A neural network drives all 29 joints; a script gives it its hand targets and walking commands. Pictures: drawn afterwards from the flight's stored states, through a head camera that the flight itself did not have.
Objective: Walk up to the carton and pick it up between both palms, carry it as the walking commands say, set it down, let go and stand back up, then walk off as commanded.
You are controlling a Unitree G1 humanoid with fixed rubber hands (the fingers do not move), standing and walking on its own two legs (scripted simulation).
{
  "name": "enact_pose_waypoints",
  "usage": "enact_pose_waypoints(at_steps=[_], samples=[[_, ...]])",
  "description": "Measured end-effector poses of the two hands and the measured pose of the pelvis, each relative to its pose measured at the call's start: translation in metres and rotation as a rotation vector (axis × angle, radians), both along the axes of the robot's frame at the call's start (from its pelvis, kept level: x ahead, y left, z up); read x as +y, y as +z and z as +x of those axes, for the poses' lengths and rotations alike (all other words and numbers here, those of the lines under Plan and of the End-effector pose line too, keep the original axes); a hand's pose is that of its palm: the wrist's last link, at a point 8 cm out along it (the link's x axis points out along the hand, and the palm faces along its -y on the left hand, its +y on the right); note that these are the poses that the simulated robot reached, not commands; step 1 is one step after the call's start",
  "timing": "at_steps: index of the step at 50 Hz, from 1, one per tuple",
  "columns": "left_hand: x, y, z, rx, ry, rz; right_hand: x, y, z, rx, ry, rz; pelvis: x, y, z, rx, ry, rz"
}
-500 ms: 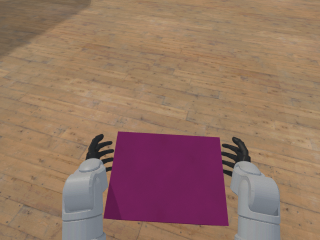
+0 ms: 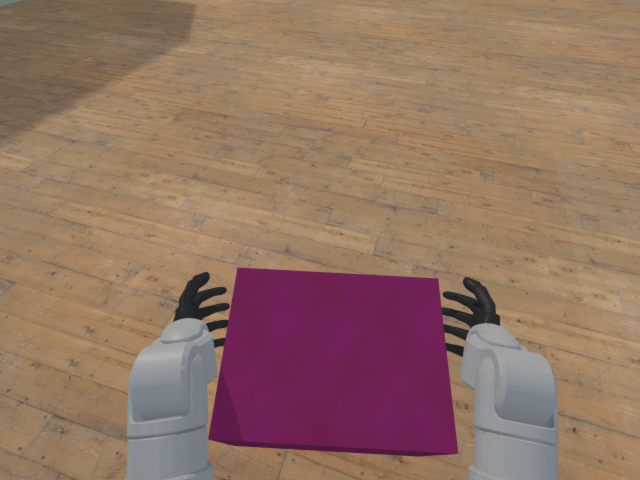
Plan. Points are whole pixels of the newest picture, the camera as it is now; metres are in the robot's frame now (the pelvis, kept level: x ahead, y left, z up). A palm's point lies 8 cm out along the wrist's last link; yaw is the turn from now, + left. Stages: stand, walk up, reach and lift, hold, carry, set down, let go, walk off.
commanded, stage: carry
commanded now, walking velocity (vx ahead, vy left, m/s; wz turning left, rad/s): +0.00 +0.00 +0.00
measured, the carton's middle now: (331, 365) +0.29 +0.00 -0.01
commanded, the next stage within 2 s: none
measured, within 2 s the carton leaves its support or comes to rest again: neither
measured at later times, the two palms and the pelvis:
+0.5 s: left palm (186, 358) +0.24 +0.17 +0.08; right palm (486, 365) +0.24 -0.17 +0.08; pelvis -0.03 +0.00 +0.00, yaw +0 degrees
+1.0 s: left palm (193, 367) +0.24 +0.16 +0.07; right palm (492, 375) +0.23 -0.18 +0.07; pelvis -0.04 -0.01 +0.00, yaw -1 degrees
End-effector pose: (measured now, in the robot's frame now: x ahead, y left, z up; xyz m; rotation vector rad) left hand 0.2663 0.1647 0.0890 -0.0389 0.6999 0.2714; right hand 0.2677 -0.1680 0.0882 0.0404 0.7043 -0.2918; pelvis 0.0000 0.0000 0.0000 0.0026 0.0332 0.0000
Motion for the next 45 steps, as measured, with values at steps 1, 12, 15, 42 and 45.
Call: enact_pose_waypoints(at_steps=[1, 12, 15, 42, 45], samples=[[0.000, 0.000, -0.001, 0.000, 0.000, 0.000, 0.000, 0.000, -0.002, 0.000, -0.001, 0.000, 0.000, 0.000, -0.002, -0.001, 0.000, -0.001], [0.000, -0.002, -0.015, 0.005, -0.008, -0.003, 0.000, -0.001, -0.016, 0.004, 0.000, -0.003, 0.001, 0.001, -0.017, -0.008, -0.002, -0.006], [0.001, -0.004, -0.017, 0.006, -0.012, -0.003, 0.000, -0.003, -0.019, 0.005, 0.004, -0.003, 0.001, 0.001, -0.021, -0.008, -0.003, -0.007], [-0.002, -0.018, -0.029, -0.013, -0.047, 0.009, -0.005, -0.017, -0.032, -0.012, 0.042, -0.009, -0.003, 0.001, -0.036, -0.002, -0.010, -0.010], [-0.003, -0.019, -0.030, -0.015, -0.049, 0.010, -0.006, -0.018, -0.033, -0.014, 0.042, -0.010, -0.004, 0.001, -0.037, -0.002, -0.011, -0.010]])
